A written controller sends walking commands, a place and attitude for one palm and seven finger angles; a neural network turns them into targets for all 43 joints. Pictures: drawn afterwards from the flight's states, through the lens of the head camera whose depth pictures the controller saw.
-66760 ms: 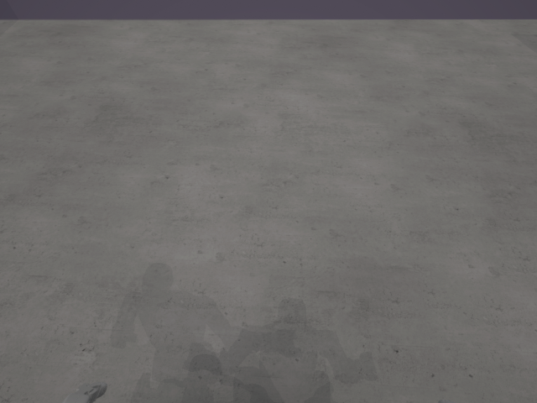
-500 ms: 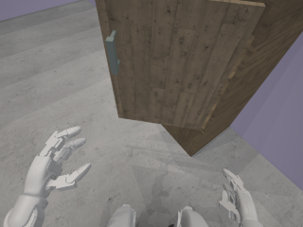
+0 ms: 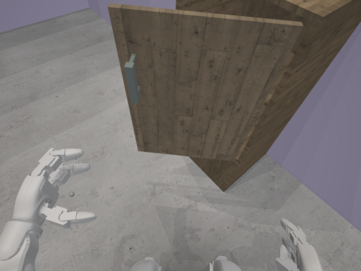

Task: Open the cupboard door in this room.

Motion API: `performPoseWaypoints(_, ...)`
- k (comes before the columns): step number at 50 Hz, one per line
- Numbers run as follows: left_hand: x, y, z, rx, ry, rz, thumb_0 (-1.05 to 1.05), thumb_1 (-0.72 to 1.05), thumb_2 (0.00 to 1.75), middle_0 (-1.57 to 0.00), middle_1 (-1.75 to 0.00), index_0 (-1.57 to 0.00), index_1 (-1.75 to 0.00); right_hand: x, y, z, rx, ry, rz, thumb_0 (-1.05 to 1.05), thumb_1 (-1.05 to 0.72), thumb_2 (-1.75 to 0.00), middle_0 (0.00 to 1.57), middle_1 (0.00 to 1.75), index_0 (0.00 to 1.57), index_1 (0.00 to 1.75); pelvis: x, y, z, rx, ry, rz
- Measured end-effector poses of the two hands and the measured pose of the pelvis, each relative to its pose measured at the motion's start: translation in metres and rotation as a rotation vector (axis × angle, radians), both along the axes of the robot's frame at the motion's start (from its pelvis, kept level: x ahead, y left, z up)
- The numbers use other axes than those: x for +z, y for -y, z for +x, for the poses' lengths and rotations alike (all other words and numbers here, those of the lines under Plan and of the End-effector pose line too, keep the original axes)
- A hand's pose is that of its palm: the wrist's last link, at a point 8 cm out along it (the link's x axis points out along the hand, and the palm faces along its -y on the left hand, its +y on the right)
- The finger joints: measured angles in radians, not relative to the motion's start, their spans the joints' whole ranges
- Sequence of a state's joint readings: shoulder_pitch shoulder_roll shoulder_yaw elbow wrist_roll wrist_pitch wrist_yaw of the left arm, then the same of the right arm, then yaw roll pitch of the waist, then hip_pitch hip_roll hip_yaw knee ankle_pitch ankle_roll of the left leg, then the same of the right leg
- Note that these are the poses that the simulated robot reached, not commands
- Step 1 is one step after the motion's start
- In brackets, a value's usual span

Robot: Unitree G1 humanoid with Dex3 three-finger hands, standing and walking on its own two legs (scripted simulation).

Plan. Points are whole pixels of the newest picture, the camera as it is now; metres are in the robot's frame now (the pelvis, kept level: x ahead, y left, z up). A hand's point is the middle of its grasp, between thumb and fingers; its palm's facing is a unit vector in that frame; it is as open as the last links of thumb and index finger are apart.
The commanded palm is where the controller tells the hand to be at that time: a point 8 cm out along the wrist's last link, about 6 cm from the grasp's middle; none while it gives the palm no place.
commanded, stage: raise the hand with hooked fingers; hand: left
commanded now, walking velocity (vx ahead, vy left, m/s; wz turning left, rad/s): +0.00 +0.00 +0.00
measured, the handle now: (134, 79) +0.56 +0.17 +0.07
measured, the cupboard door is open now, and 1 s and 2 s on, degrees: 44 44 44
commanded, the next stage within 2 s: move the hooked fingers beside the handle in 0.98 s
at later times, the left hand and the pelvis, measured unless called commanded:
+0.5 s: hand (55, 160) +0.30 +0.27 +0.09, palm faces +0.00 -1.00 -0.04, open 14.0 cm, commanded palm +0.27 +0.31 +0.09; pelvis +0.01 -0.01 +0.02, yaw +0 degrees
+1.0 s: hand (61, 160) +0.30 +0.26 +0.09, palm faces +0.00 -1.00 -0.03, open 14.0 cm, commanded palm +0.27 +0.30 +0.09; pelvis +0.01 -0.02 +0.02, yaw +0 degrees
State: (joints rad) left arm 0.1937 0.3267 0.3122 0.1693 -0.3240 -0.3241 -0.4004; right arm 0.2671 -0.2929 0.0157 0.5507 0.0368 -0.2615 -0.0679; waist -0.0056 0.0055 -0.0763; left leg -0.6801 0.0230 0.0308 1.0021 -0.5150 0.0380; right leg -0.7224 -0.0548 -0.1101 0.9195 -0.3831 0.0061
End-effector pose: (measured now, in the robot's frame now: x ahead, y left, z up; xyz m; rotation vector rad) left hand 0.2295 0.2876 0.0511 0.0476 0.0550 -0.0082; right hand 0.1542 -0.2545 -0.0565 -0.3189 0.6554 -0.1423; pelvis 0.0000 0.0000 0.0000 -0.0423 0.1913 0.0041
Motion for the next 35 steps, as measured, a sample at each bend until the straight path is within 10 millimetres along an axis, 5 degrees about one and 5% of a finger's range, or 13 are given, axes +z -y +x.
performPoseWaypoints(7,0.012,-0.012,0.014,0.008,0.001,0.0,-0.01,-0.37,0.36,-0.29,-1.11,-0.29,-1.12,0.006,-0.014,0.019,0.038,0.022,0.029,0.01,-0.9,-0.9,0.2,0.3,0.2,0.3,0.006,0.001,0.006,0.004,0.011,-0.002)
performPoseWaypoints(15,0.023,-0.025,0.029,0.013,-0.002,-0.008,-0.01,-0.47,0.31,-0.3,-1.18,-0.3,-1.18,0.001,-0.021,0.018,0.05,-0.015,0.059,0.01,-0.9,-0.9,0.2,0.3,0.21,0.3,0.011,0.004,0.011,0.003,0.016,0.0)
performPoseWaypoints(26,0.04,-0.035,0.052,0.01,0.011,-0.013,-0.01,-0.5,0.3,-0.3,-1.19,-0.3,-1.2,-0.001,-0.001,-0.004,-0.005,-0.084,0.038,0.01,-0.9,-0.9,0.2,0.3,0.21,0.3,0.017,0.009,0.012,-0.004,0.022,0.007)
performPoseWaypoints(35,0.036,-0.025,0.057,-0.009,-0.008,-0.025,-0.01,-0.5,0.3,-0.3,-1.2,-0.3,-1.2,0.002,0.014,-0.017,-0.041,-0.103,0.022,0.01,-0.9,-0.9,0.2,0.3,0.21,0.3,0.02,0.012,0.012,-0.016,0.019,0.015)
